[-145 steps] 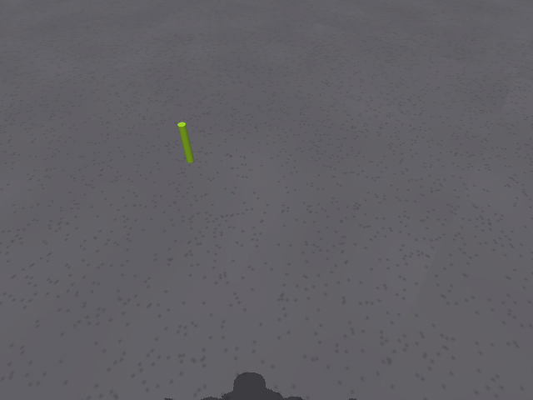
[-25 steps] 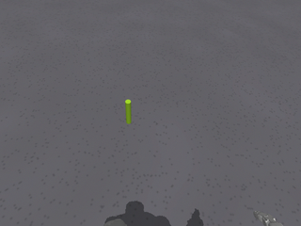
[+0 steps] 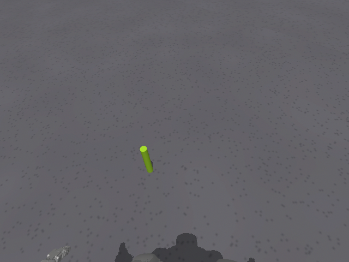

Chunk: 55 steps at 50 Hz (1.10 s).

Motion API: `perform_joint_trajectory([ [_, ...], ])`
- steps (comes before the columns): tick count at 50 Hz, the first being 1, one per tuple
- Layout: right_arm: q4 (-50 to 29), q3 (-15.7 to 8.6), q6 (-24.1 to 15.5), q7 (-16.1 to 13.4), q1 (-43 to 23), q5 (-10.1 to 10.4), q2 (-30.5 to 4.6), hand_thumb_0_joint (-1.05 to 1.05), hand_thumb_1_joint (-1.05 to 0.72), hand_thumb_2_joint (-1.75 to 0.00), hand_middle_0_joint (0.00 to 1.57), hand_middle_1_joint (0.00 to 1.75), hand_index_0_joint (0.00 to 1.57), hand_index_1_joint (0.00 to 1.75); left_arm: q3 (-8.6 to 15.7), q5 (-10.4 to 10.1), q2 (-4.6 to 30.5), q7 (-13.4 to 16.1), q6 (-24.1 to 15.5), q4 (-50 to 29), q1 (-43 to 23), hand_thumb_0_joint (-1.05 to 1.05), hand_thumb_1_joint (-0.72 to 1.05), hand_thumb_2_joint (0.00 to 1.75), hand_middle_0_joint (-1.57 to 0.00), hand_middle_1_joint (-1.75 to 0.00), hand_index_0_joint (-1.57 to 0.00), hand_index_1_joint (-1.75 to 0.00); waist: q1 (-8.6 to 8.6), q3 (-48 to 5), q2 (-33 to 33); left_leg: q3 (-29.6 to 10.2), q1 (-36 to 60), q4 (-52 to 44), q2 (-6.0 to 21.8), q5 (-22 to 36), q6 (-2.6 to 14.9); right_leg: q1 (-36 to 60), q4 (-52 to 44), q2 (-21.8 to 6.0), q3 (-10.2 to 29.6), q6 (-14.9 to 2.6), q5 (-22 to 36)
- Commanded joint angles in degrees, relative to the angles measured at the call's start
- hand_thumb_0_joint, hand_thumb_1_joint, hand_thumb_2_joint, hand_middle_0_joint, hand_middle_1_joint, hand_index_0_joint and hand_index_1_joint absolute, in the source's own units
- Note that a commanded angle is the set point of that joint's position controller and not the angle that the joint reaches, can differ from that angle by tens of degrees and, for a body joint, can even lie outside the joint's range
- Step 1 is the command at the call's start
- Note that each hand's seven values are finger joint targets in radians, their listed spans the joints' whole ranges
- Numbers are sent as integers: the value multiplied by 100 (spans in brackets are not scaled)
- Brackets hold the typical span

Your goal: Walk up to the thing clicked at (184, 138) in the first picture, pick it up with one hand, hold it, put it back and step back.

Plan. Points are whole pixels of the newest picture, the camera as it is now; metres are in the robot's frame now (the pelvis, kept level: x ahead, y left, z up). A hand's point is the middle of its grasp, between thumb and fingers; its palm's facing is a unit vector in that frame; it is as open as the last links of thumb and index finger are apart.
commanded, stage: walk up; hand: left
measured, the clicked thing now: (147, 160) +0.75 +0.23 -0.64
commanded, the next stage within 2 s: none
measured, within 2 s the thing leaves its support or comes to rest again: neither
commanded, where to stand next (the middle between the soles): +0.42 +0.01 m, yaw +1 degrees
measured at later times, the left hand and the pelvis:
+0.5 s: hand (77, 234) +0.21 +0.30 -0.15, palm faces -0.05 -0.94 -0.32, open 7.4 cm; pelvis +0.17 +0.03 +0.01, yaw +0 degrees
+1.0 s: hand (90, 189) +0.34 +0.29 -0.13, palm faces +0.00 -0.91 -0.42, open 7.4 cm; pelvis +0.31 +0.00 +0.00, yaw +1 degrees
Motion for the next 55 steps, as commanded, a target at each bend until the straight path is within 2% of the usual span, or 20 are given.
perform_joint_trajectory([
  [1,-358,-361,-147,21,365,-77,-1025,0,-90,-90,20,30,20,30,460,34,1610,160,-87,-334,427,0,90,90,-20,-30,-20,-30,95,-298,-1249,-86,-774,-868,265,446,-119,716,-1719,-1270,1255,-1135,728],
  [8,-559,-377,-233,133,-369,-133,-853,0,-90,-90,20,30,20,30,476,88,1718,84,-70,-504,463,0,90,90,-20,-30,-20,-30,249,-222,-1086,317,-129,-2660,152,1192,-117,428,-1696,-1274,978,-1042,-251],
  [12,-345,-496,-317,72,180,-162,-1023,0,-90,-90,20,30,20,30,335,95,1563,85,-5,-530,343,0,90,90,-20,-30,-20,-30,-221,-377,-516,512,1544,-3128,-147,1060,36,-478,-566,-1023,578,-738,-294],
  [13,-199,-593,-356,0,771,-172,-1316,0,-90,-90,20,30,20,30,228,115,1298,91,-5,-560,447,0,90,90,-20,-30,-20,-30,-519,-711,284,-134,2435,-3525,132,243,256,-954,766,-710,287,-539,113],
  [14,-314,-739,-392,-57,1066,-229,-1888,0,-90,-90,20,30,20,30,142,24,890,80,14,-606,659,0,90,90,-20,-30,-20,-30,-589,-899,1591,-2906,3106,-4595,1683,-923,795,-2223,2529,190,-112,-90,-1072],
  [15,-411,-766,-378,-59,1024,-58,-1987,0,-90,-90,20,30,20,30,304,49,1480,194,78,-413,608,0,90,90,-20,-30,-20,-30,-612,-804,920,-3906,2762,-4924,2262,-1003,1365,-2297,3127,138,548,-132,-1841],
  [18,-577,-540,-355,-137,376,-26,-1432,0,-90,-90,20,30,20,30,277,9,1486,214,95,-184,691,0,90,90,-20,-30,-20,-30,-200,-299,101,-2006,1934,-4620,1642,925,1105,-2017,3146,-255,1109,-95,-935],
  [21,-646,-484,-373,-132,75,-39,-1338,0,-90,-90,20,30,20,30,278,31,1368,105,166,12,974,0,90,90,-20,-30,-20,-30,-47,-252,524,-920,1243,-4703,1287,1248,1013,-1353,2382,-361,725,65,-636],
  [27,-737,-540,-342,-60,26,-87,-1540,0,-90,-90,20,30,20,30,347,114,1290,-51,163,-128,337,0,90,90,-20,-30,-20,-30,-156,41,585,-719,651,-5011,1248,-321,1129,-952,932,-448,391,156,-100],
  [32,-858,-461,-208,0,-283,-81,-1397,0,-90,-90,20,30,20,30,432,129,1306,14,21,149,844,0,90,90,-20,-30,-20,-30,240,-310,84,-265,-4,-3740,925,-294,817,860,-66,45,-27,88,242],
  [33,-846,-363,-172,-6,-132,-110,-1138,0,-90,-90,20,30,20,30,497,140,1449,76,-29,215,1144,0,90,90,-20,-30,-20,-30,357,-514,-421,-26,-227,-2928,661,-96,688,1487,-361,124,68,56,-113],
  [34,-892,-234,-179,-7,30,-84,-787,0,-90,-90,20,30,20,30,605,168,1773,159,-100,243,1578,0,90,90,-20,-30,-20,-30,621,-659,-1550,403,-881,-1226,200,169,440,2086,-1152,-609,1359,-223,-1189],
  [35,-1003,-130,-162,-18,92,-84,-542,0,-90,-90,20,30,20,30,659,152,2232,225,-167,78,1585,0,90,90,-20,-30,-20,-30,526,-493,-2174,377,-2065,-79,-402,-677,80,2241,-2042,-2072,3925,-875,-1569],
  [36,-919,-308,-105,-100,-188,-132,-1124,0,-90,-90,20,30,20,30,624,71,2308,212,-127,-3,1269,0,90,90,-20,-30,-20,-30,501,-205,-1343,-249,-2034,164,-2,-794,51,1617,-2052,-2497,4330,-1467,-1622],
  [41,-408,-390,-38,31,318,-76,-1141,0,-90,-90,20,30,20,30,481,36,1828,257,-117,-192,594,0,90,90,-20,-30,-20,-30,65,-90,-1366,-243,-1066,-705,302,248,-67,648,-1790,-1414,1766,-1055,-334],
  [49,-231,-284,12,-70,-189,-70,-644,0,-90,-90,20,30,20,30,257,41,1614,384,27,-173,268,0,90,90,-20,-30,-20,-30,26,-484,-1201,356,613,-2695,-69,1527,-109,23,-462,-1122,620,-815,2373],
  [51,-39,-332,-76,-159,77,-110,-848,0,-90,-90,20,30,20,30,122,-24,1339,408,111,-179,191,0,90,90,-20,-30,-20,-30,-180,-720,-553,262,1424,-3478,-136,2252,29,-276,464,-789,426,-455,1582],
  [52,-35,-427,-102,-207,133,-152,-1257,0,-90,-90,20,30,20,30,15,-51,1016,404,145,-199,423,0,90,90,-20,-30,-20,-30,-159,-1020,402,-795,1927,-3740,772,2719,285,-726,1179,-378,184,-150,414],
  [53,-209,-570,-118,-154,252,-82,-1803,0,-90,-90,20,30,20,30,16,-70,1068,381,194,-246,762,0,90,90,-20,-30,-20,-30,-165,-1163,985,-2537,2183,-4356,1771,1081,1051,-1400,1970,276,12,-36,-1829],
  [55,-232,-609,-44,-167,28,-63,-1744,0,-90,-90,20,30,20,30,166,65,1561,441,262,31,534,0,90,90,-20,-30,-20,-30,-220,-713,524,-2803,1596,-4627,1847,-605,1424,-1612,2654,-108,599,-40,-2132],
])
